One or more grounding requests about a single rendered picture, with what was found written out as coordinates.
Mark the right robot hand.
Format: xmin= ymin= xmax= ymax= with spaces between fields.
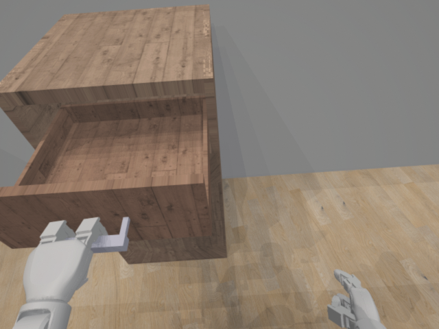
xmin=327 ymin=269 xmax=381 ymax=329

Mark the left robot hand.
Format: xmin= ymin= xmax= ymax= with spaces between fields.
xmin=23 ymin=217 xmax=108 ymax=303

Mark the cabinet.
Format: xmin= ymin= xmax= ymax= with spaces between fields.
xmin=0 ymin=4 xmax=227 ymax=265

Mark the drawer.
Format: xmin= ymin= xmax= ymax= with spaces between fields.
xmin=0 ymin=95 xmax=212 ymax=249

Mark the handle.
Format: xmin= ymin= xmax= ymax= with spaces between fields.
xmin=65 ymin=217 xmax=130 ymax=253

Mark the robot left forearm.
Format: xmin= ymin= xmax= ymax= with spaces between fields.
xmin=12 ymin=300 xmax=71 ymax=329

